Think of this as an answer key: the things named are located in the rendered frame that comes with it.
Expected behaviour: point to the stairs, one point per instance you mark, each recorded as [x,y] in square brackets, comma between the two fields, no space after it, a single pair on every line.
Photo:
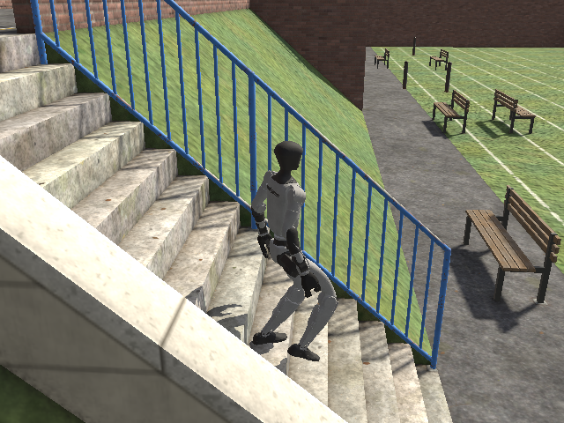
[67,143]

